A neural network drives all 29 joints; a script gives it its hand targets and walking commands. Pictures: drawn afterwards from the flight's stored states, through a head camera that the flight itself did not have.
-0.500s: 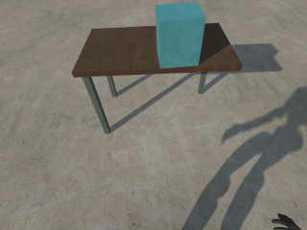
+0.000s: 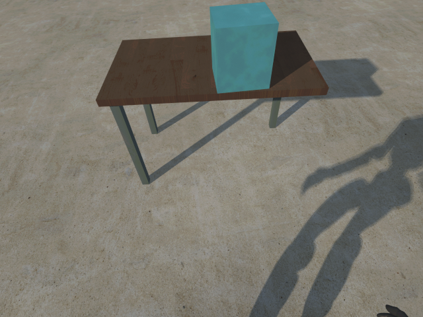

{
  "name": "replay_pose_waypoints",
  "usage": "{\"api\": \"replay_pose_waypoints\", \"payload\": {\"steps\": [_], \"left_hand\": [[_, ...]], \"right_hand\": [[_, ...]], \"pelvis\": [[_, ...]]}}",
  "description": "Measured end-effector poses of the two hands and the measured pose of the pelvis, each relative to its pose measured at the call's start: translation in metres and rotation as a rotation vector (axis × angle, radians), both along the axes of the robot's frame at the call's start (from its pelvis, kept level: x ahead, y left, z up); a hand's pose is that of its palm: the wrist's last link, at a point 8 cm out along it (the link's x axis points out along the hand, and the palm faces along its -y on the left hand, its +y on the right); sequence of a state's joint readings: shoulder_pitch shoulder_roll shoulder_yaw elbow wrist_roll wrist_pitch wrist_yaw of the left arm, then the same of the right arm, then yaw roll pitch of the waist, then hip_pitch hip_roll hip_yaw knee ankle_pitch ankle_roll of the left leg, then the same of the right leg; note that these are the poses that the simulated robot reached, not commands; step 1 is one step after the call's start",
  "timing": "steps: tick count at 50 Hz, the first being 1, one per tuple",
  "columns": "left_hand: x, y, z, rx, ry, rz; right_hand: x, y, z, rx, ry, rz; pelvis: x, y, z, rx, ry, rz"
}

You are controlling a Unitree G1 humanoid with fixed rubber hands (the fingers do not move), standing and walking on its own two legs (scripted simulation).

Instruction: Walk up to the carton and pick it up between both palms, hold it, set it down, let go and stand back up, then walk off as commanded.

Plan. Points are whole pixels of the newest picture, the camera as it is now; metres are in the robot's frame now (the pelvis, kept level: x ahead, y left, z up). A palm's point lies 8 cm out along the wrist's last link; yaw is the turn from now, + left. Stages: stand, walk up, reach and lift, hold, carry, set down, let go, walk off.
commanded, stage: walk off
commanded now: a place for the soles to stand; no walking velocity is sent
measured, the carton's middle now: (240, 48) +1.05 -0.07 +0.00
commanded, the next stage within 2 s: stand in 0.44 s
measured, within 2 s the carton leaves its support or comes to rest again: neither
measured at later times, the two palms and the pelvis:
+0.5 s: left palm out of the picture +0.09 +0.33 -0.09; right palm out of the picture +0.13 -0.32 -0.09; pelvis +0.00 +0.00 +0.00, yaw +0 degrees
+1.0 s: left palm out of the picture +0.06 +0.29 -0.09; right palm out of the picture +0.06 -0.35 -0.10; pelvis -0.02 -0.03 +0.01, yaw +0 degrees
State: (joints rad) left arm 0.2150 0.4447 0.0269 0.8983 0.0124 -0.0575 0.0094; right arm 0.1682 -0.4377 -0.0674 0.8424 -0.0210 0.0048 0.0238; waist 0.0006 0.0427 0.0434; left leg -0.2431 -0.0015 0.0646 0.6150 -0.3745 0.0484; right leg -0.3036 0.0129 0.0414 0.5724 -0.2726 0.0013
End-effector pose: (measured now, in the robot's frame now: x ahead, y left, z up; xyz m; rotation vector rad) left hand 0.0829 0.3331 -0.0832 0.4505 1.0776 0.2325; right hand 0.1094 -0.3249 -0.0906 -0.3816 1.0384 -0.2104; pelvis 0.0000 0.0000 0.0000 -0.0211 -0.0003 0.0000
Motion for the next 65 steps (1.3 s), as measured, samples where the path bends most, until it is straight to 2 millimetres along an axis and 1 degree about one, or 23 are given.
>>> {"api": "replay_pose_waypoints", "payload": {"steps": [6, 14, 19, 25, 33, 39, 48, 57, 61, 65], "left_hand": [[0.012, -0.002, -0.002, -0.011, -0.002, -0.009], [0.013, -0.004, -0.002, -0.013, -0.003, -0.009], [0.009, -0.001, -0.003, -0.013, -0.003, -0.008], [0.008, -0.003, -0.004, -0.015, 0.002, -0.007], [0.0, -0.017, -0.011, -0.041, 0.042, 0.004], [-0.005, -0.025, -0.009, -0.033, 0.05, 0.01], [-0.02, -0.042, -0.003, -0.024, 0.063, 0.013], [-0.039, -0.047, 0.0, -0.013, 0.085, 0.027], [-0.044, -0.047, -0.001, -0.013, 0.096, 0.032], [-0.046, -0.046, -0.002, -0.014, 0.104, 0.035]], "right_hand": [[0.007, 0.002, 0.001, -0.003, 0.007, 0.001], [0.021, 0.003, 0.005, -0.002, -0.036, 0.016], [0.018, 0.005, 0.006, -0.004, -0.043, 0.015], [0.016, 0.004, 0.004, -0.001, -0.032, 0.01], [-0.002, -0.003, 0.0, 0.009, 0.017, -0.016], [-0.018, -0.012, -0.005, 0.02, 0.047, -0.03], [-0.042, -0.025, -0.012, 0.041, 0.084, -0.045], [-0.068, -0.034, -0.018, 0.051, 0.127, -0.064], [-0.074, -0.034, -0.019, 0.051, 0.141, -0.068], [-0.077, -0.034, -0.02, 0.048, 0.152, -0.066]], "pelvis": [[0.008, 0.002, 0.0, -0.002, 0.014, -0.003], [0.008, 0.001, 0.0, -0.001, 0.013, -0.003], [0.005, 0.004, 0.0, -0.003, 0.007, -0.005], [0.005, 0.002, 0.0, -0.001, 0.008, -0.005], [0.001, -0.003, 0.002, 0.006, 0.003, -0.006], [-0.006, -0.012, 0.004, 0.017, -0.009, -0.006], [-0.021, -0.027, 0.007, 0.037, -0.021, -0.006], [-0.034, -0.034, 0.008, 0.047, -0.029, -0.006], [-0.037, -0.035, 0.009, 0.047, -0.031, -0.006], [-0.037, -0.034, 0.009, 0.046, -0.031, -0.006]]}}
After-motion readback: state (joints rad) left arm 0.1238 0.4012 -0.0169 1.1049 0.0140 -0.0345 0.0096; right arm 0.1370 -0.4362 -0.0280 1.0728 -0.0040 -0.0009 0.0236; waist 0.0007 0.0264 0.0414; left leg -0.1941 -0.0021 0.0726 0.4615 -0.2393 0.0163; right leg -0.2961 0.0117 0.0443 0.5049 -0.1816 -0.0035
